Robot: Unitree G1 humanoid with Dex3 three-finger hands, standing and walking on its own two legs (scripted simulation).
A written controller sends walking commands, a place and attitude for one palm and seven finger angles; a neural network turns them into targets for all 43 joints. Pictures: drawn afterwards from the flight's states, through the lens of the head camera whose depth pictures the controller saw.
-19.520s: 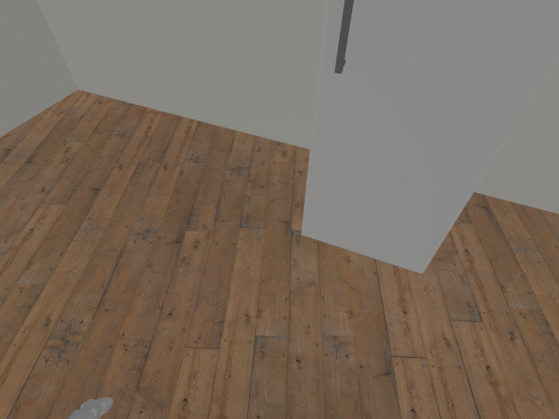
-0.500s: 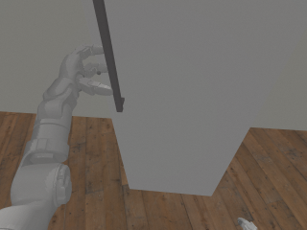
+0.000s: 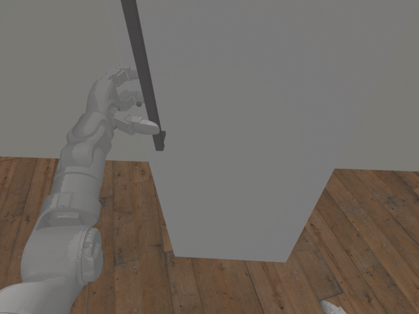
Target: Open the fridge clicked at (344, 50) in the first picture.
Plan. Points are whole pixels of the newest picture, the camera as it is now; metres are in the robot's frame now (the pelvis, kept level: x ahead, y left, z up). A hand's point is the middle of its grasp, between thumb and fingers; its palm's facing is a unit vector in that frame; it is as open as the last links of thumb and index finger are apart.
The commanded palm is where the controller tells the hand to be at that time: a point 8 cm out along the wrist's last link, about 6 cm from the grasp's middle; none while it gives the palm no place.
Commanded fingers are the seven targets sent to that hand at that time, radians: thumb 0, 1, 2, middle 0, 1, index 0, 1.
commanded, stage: slide the fingers in behind the handle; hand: left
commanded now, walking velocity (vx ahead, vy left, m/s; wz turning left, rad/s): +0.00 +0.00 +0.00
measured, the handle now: (144, 59) +0.48 +0.13 +0.27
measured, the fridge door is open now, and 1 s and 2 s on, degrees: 0 0 0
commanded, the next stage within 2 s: grip the handle and tug to test in 1.38 s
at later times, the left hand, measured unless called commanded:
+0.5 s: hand (148, 104) +0.42 +0.12 +0.22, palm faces -0.03 -1.00 +0.00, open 14.0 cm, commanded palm +0.40 +0.18 +0.21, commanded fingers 0.00 -0.50 0.30 -0.30 -1.20 -0.30 -1.20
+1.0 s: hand (152, 104) +0.42 +0.12 +0.22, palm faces -0.03 -1.00 +0.00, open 14.1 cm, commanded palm +0.40 +0.17 +0.21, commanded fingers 0.00 -0.50 0.30 -0.30 -1.20 -0.30 -1.20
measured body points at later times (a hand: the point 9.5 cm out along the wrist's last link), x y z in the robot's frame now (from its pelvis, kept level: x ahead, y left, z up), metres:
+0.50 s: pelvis +0.01 +0.00 +0.00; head -0.01 -0.02 +0.45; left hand +0.42 +0.18 +0.22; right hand +0.18 -0.23 -0.09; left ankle +0.01 +0.11 -0.74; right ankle -0.01 -0.11 -0.74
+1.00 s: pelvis +0.01 -0.01 +0.00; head -0.01 -0.02 +0.45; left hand +0.41 +0.17 +0.22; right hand +0.16 -0.25 -0.10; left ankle +0.01 +0.11 -0.74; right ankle -0.01 -0.11 -0.74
